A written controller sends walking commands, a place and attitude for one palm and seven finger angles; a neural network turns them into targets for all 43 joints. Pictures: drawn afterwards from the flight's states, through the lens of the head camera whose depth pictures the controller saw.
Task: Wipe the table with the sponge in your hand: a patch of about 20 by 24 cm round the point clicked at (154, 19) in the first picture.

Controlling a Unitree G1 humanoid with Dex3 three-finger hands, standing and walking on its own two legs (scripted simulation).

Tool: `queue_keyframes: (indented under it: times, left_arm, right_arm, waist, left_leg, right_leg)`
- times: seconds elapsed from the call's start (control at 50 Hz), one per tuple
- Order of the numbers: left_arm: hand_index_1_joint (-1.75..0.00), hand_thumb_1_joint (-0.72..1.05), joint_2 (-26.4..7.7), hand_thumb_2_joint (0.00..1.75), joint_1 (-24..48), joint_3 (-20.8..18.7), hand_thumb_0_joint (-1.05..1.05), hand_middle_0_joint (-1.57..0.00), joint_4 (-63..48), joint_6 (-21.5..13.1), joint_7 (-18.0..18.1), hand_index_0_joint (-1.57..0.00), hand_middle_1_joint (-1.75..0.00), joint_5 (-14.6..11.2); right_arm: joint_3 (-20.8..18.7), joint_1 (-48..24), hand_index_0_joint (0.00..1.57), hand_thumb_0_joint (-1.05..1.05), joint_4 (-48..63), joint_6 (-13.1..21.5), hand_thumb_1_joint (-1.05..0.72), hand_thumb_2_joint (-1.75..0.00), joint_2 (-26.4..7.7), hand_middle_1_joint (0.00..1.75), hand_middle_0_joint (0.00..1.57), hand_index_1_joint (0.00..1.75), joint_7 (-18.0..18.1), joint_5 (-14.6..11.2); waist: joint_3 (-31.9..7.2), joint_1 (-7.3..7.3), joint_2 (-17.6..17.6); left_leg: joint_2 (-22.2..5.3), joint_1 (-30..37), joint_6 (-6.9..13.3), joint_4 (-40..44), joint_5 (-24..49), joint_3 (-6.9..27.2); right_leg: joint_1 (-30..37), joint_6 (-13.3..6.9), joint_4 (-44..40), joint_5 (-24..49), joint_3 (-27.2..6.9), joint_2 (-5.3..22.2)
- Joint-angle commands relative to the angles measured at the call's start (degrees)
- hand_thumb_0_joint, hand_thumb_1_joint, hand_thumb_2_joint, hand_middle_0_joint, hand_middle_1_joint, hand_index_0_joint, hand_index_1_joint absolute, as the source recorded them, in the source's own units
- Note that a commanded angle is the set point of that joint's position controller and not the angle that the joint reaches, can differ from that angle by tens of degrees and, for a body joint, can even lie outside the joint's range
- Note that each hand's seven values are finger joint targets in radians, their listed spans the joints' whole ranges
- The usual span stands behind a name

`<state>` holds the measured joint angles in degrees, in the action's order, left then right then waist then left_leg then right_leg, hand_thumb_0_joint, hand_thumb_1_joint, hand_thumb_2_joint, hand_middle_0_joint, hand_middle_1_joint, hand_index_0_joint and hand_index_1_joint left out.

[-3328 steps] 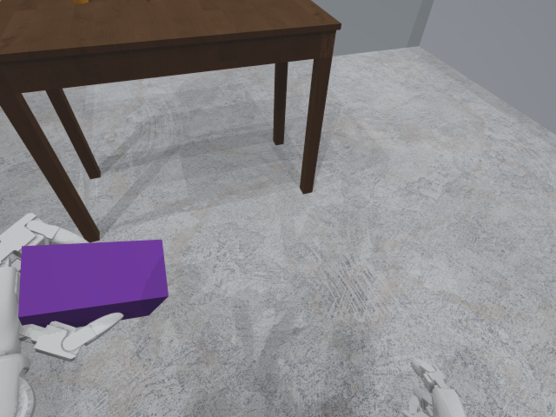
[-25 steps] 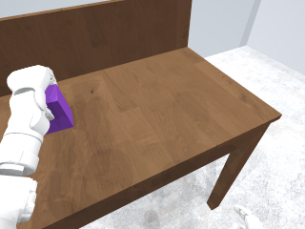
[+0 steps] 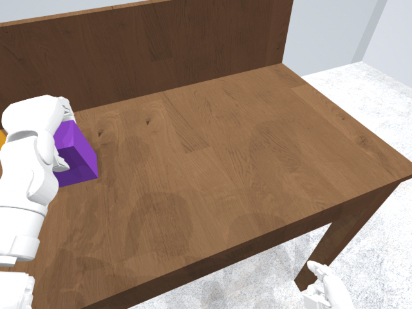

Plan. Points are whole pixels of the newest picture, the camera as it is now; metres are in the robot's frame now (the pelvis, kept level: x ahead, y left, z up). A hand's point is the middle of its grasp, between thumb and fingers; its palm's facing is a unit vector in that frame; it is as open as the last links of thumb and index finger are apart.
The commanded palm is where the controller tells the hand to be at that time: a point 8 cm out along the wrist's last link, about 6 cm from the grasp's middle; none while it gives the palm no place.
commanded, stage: wipe back along the first lane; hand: left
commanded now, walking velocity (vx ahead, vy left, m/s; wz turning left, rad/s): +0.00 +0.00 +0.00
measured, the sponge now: (64, 162) +0.35 +0.34 +0.11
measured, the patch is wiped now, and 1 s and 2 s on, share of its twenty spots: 0.90 0.90 0.90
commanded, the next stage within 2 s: lift the sponge slowly off the table in 1.46 s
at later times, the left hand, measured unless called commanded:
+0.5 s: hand (53, 155) +0.31 +0.30 +0.17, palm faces +0.14 -0.03 -0.99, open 10.1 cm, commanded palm +0.26 +0.28 +0.20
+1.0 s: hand (53, 178) +0.26 +0.28 +0.17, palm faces +0.24 -0.08 -0.97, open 10.1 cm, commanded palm +0.21 +0.26 +0.19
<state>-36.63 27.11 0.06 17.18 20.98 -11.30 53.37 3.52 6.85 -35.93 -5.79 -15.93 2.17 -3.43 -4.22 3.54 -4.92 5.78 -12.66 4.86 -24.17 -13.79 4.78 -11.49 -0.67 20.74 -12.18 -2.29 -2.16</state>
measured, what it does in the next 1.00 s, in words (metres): stands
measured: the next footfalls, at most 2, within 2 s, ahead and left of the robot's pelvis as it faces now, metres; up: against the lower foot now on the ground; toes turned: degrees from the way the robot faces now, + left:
none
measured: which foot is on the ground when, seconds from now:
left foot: down 0.00-1.00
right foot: down 0.00-1.00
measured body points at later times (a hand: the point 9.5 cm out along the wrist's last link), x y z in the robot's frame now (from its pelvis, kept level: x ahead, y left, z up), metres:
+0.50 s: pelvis -0.01 +0.00 +0.00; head -0.03 -0.04 +0.45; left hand +0.30 +0.30 +0.23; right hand +0.22 -0.21 -0.08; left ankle -0.02 +0.06 -0.74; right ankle -0.02 -0.13 -0.74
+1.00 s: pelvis +0.00 -0.02 -0.01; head -0.03 -0.05 +0.44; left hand +0.24 +0.28 +0.22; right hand +0.24 -0.22 -0.08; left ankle -0.02 +0.06 -0.74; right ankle -0.02 -0.13 -0.74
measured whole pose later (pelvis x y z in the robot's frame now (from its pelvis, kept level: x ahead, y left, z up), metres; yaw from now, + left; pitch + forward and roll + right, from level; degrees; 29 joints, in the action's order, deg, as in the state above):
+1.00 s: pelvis +0.00 -0.02 -0.01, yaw -1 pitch +1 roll -1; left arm -32.2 1.9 -0.6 -15.7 33.1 -5.4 50.4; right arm 5.3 2.8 -33.7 -6.7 -15.9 1.8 -4.5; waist -5.3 6.0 -5.9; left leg 4.6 -12.6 3.6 -29.2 -16.9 4.1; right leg -12.1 -1.7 26.7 -15.1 -2.5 -3.7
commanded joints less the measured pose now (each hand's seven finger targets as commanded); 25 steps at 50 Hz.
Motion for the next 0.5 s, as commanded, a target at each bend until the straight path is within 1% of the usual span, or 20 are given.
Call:
queue_keyframes:
  times: [0.0, 0.02, 0.04, 0.08, 0.1, 0.12, 0.16, 0.18, 0.2, 0.22, 0.24, 0.26, 0.28, 0.32, 0.34, 0.38, 0.42, 0.44, 0.46, 0.48]
  left_arm:
    - [-1.6, 0.1, -11.0, 1.3, 12.5, -2.7, 0.0, -1.2, -11.0, 1.1, 0.2, -1.2, -1.6, 0.0]
    - [-1.6, 0.1, -12.0, 1.3, 12.8, -3.8, 0.0, -1.2, -12.5, 1.4, 0.4, -1.2, -1.6, -0.4]
    - [-1.6, 0.1, -10.2, 1.3, 11.9, -2.3, 0.0, -1.2, -12.5, 2.0, 0.4, -1.2, -1.6, -0.4]
    - [-1.6, 0.1, -9.2, 1.3, 11.1, -1.5, 0.0, -1.2, -10.6, 3.1, 0.6, -1.2, -1.6, -0.8]
    - [-1.6, 0.1, -10.1, 1.3, 10.5, -2.4, 0.0, -1.2, -9.9, 3.6, 0.8, -1.2, -1.6, -0.9]
    - [-1.6, 0.1, -10.9, 1.3, 11.3, -2.9, 0.0, -1.2, -10.2, 3.9, 0.8, -1.2, -1.6, -0.9]
    - [-1.6, 0.1, -8.2, 1.3, 11.5, -0.3, 0.0, -1.2, -9.8, 4.5, 0.8, -1.2, -1.6, -0.8]
    - [-1.6, 0.1, -8.7, 1.3, 10.8, -0.6, 0.0, -1.2, -9.9, 4.6, 0.7, -1.2, -1.6, -0.5]
    - [-1.6, 0.1, -7.5, 1.3, 9.6, 0.2, 0.0, -1.2, -10.9, 4.7, 0.6, -1.2, -1.6, -0.6]
    - [-1.6, 0.1, -8.8, 1.3, 9.9, -1.0, 0.0, -1.2, -12.0, 4.7, 0.6, -1.2, -1.6, -0.6]
    - [-1.6, 0.1, -6.6, 1.3, 9.4, 1.0, 0.0, -1.2, -12.5, 4.9, 0.5, -1.2, -1.6, -0.5]
    - [-1.6, 0.1, -5.0, 1.3, 8.6, 2.1, 0.0, -1.2, -12.0, 5.1, 0.4, -1.2, -1.6, -0.6]
    - [-1.6, 0.1, -4.1, 1.3, 7.6, 2.6, 0.0, -1.2, -12.3, 5.3, 0.2, -1.2, -1.6, -0.7]
    - [-1.6, 0.1, -5.7, 1.3, 5.1, 0.3, 0.0, -1.2, -15.4, 5.3, 0.4, -1.2, -1.6, -1.6]
    - [-1.6, 0.1, -3.9, 1.3, 4.5, 1.9, 0.0, -1.2, -16.1, 5.6, 0.4, -1.2, -1.6, -1.9]
    - [-1.6, 0.1, -4.1, 1.3, 1.1, 0.9, 0.0, -1.2, -15.2, 6.5, 0.4, -1.2, -1.6, -2.2]
    - [-1.6, 0.1, -4.7, 1.3, -0.7, -0.2, 0.0, -1.2, -17.7, 7.3, 0.5, -1.2, -1.6, -2.7]
    - [-1.6, 0.1, -3.7, 1.3, -1.4, 0.8, 0.0, -1.2, -18.0, 7.9, 0.5, -1.2, -1.6, -2.6]
    - [-1.6, 0.1, -2.0, 1.3, -0.7, 2.6, 0.0, -1.2, -17.9, 8.5, 0.3, -1.2, -1.6, -2.5]
    - [-1.6, 0.1, -2.8, 1.3, -2.3, 1.6, 0.0, -1.2, -18.0, 9.0, 0.4, -1.2, -1.6, -2.5]
  right_arm:
    - [-2.9, -9.4, 0.2, 0.0, 9.4, 2.7, -0.9, -0.9, -6.8, 0.3, 0.2, 0.3, 0.2, -0.4]
    - [-2.7, -10.4, 0.2, 0.0, 9.5, 3.1, -0.9, -0.9, -6.8, 0.3, 0.2, 0.3, 0.2, -0.6]
    - [-2.6, -9.9, 0.2, 0.0, 9.7, 3.2, -0.9, -0.9, -6.6, 0.3, 0.2, 0.3, 0.3, -0.4]
    - [-2.5, -10.0, 0.2, 0.0, 8.9, 3.1, -0.9, -0.9, -6.8, 0.3, 0.2, 0.3, 0.3, -0.5]
    - [-2.5, -10.3, 0.2, 0.0, 8.7, 3.0, -0.9, -0.9, -7.0, 0.3, 0.2, 0.3, 0.3, -0.7]
    - [-2.2, -11.5, 0.2, 0.0, 8.9, 3.2, -0.9, -0.9, -7.1, 0.3, 0.2, 0.3, 0.5, -0.8]
    - [-2.0, -11.4, 0.2, 0.0, 8.8, 3.4, -0.9, -0.9, -6.6, 0.3, 0.2, 0.3, 0.5, -1.0]
    - [-2.1, -11.4, 0.2, 0.0, 8.7, 3.3, -0.9, -0.9, -6.8, 0.3, 0.2, 0.3, 0.5, -0.9]
    - [-2.1, -11.8, 0.2, 0.0, 9.2, 3.3, -0.9, -0.9, -6.5, 0.3, 0.2, 0.3, 0.5, -0.9]
    - [-2.0, -12.6, 0.2, 0.0, 9.5, 3.6, -0.9, -0.9, -6.6, 0.3, 0.2, 0.3, 0.4, -1.0]
    - [-1.8, -12.3, 0.2, 0.0, 9.8, 3.7, -0.9, -0.9, -6.2, 0.3, 0.2, 0.3, 0.4, -1.0]
    - [-1.8, -12.3, 0.2, 0.0, 9.6, 3.7, -0.9, -0.9, -6.1, 0.3, 0.2, 0.3, 0.3, -1.1]
    - [-1.8, -12.4, 0.2, 0.0, 9.7, 3.6, -0.9, -0.9, -6.2, 0.3, 0.2, 0.3, 0.2, -1.0]
    - [-1.7, -13.8, 0.2, 0.0, 10.5, 3.9, -0.9, -0.9, -6.1, 0.3, 0.2, 0.3, 0.1, -1.1]
    - [-1.6, -13.6, 0.2, 0.0, 10.7, 3.9, -0.9, -0.9, -5.8, 0.3, 0.2, 0.3, 0.1, -0.9]
    - [-1.6, -13.5, 0.2, 0.0, 10.1, 3.4, -0.9, -0.9, -6.1, 0.3, 0.2, 0.3, 0.0, -0.9]
    - [-1.5, -15.1, 0.2, 0.0, 10.5, 3.3, -0.9, -0.9, -6.0, 0.3, 0.2, 0.3, -0.2, -1.1]
    - [-1.4, -15.0, 0.2, 0.0, 10.7, 3.2, -0.9, -0.9, -5.9, 0.3, 0.2, 0.3, -0.1, -1.0]
    - [-1.2, -15.1, 0.2, 0.0, 10.5, 3.1, -0.9, -0.9, -5.7, 0.3, 0.2, 0.3, -0.2, -1.2]
    - [-1.4, -15.0, 0.2, 0.0, 10.3, 2.9, -0.9, -0.9, -5.9, 0.3, 0.2, 0.3, -0.2, -1.1]
  waist:
    - [-14.8, 0.91, 1.6]
    - [-15.0, 0.97, 1.1]
    - [-14.8, 1.13, 1.4]
    - [-12.1, 0.8, 3.4]
    - [-11.5, 1.04, 4.1]
    - [-11.0, 1.11, 3.3]
    - [-10.5, 0.76, 3.1]
    - [-10.3, 0.99, 2.3]
    - [-10.8, 1.2, 2.1]
    - [-11.2, 1.14, 1.5]
    - [-10.9, 1.17, 1.6]
    - [-9.7, 0.77, 2.0]
    - [-9.4, 0.91, 2.2]
    - [-10.4, 1.71, 1.8]
    - [-10.5, 1.62, 2.9]
    - [-9.2, 1.66, 4.2]
    - [-9.2, 2.1, 3.9]
    - [-9.0, 2.09, 4.3]
    - [-8.0, 1.45, 4.3]
    - [-8.1, 1.84, 4.7]
  left_leg:
    - [-5.3, 8.0, -3.8, 0.3, 29.7, 1.5]
    - [-5.5, 8.2, -3.8, 0.6, 29.0, 1.7]
    - [-5.2, 7.7, -3.8, 0.5, 29.0, 1.6]
    - [-5.3, 6.2, -3.9, 1.3, 24.5, 1.6]
    - [-5.3, 5.4, -3.8, 1.9, 22.0, 1.6]
    - [-5.2, 5.1, -3.4, 2.2, 19.4, 1.3]
    - [-5.1, 4.4, -3.4, 2.5, 17.8, 1.2]
    - [-5.2, 4.6, -3.6, 2.7, 17.5, 1.6]
    - [-5.0, 4.8, -3.4, 2.6, 17.7, 1.3]
    - [-5.3, 4.9, -3.3, 2.6, 17.2, 1.5]
    - [-5.0, 4.6, -3.3, 2.3, 17.6, 1.5]
    - [-5.4, 4.5, -3.5, 2.7, 16.6, 1.8]
    - [-5.5, 4.7, -3.5, 2.8, 16.3, 1.9]
    - [-5.5, 4.6, -3.3, 2.7, 16.1, 1.9]
    - [-5.2, 4.3, -3.1, 2.3, 16.4, 1.6]
    - [-5.3, 3.5, -3.3, 2.3, 17.1, 1.3]
    - [-5.4, 3.4, -3.2, 2.3, 16.7, 1.2]
    - [-5.2, 2.9, -3.1, 2.1, 16.7, 0.8]
    - [-5.3, 2.8, -3.3, 2.1, 16.2, 0.8]
    - [-5.2, 2.6, -3.1, 1.8, 16.4, 0.7]
  right_leg:
    - [5.1, -4.2, 0.7, 16.2, 2.9, 0.6]
    - [5.3, -4.5, 0.8, 15.6, 2.4, 0.4]
    - [5.5, -4.4, 0.9, 15.6, 3.1, 0.5]
    - [4.4, -4.4, 0.4, 13.6, 3.4, 0.4]
    - [4.4, -4.3, 0.2, 12.2, 3.4, 0.3]
    - [4.4, -4.6, 0.0, 11.0, 2.5, 0.2]
    - [4.1, -4.4, 0.2, 9.7, 3.3, 0.5]
    - [3.9, -4.5, 0.1, 9.1, 3.5, 0.2]
    - [4.4, -4.4, 0.2, 9.5, 3.4, 0.4]
    - [4.5, -4.8, 0.4, 9.1, 2.7, 0.1]
    - [4.5, -4.7, 0.6, 9.3, 3.4, 0.3]
    - [3.4, -4.5, 0.4, 8.3, 3.6, 0.2]
    - [3.1, -4.5, 0.3, 8.3, 3.7, 0.1]
    - [4.3, -4.7, 0.7, 8.6, 2.9, 0.0]
    - [4.6, -4.4, 0.8, 9.3, 3.4, 0.3]
    - [4.6, -4.2, 0.8, 10.6, 3.6, 0.2]
    - [4.7, -4.3, 0.9, 10.5, 2.9, 0.0]
    - [4.9, -4.2, 1.2, 10.6, 3.5, 0.1]
    - [4.0, -4.0, 1.2, 10.3, 3.5, 0.1]
    - [4.3, -4.0, 1.2, 11.0, 3.5, 0.1]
